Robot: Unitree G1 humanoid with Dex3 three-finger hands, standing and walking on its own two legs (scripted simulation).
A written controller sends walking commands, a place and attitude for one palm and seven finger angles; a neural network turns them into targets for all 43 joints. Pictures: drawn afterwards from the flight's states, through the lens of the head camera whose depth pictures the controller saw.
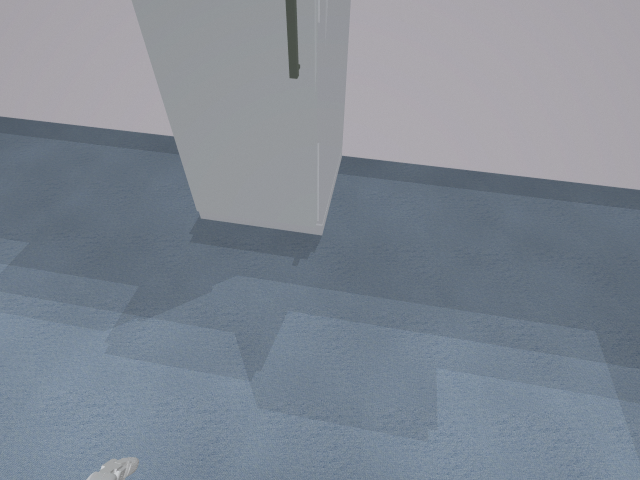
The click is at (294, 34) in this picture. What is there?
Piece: fridge door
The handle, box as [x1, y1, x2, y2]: [286, 0, 299, 78]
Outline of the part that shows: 286,0 289,76 296,78 298,75 299,64 297,61 296,2 295,0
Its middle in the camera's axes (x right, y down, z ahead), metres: -0.07 -0.64 +0.94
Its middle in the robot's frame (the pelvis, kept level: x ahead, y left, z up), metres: +1.15 +0.13 +0.23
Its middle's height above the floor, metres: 0.99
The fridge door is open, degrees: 0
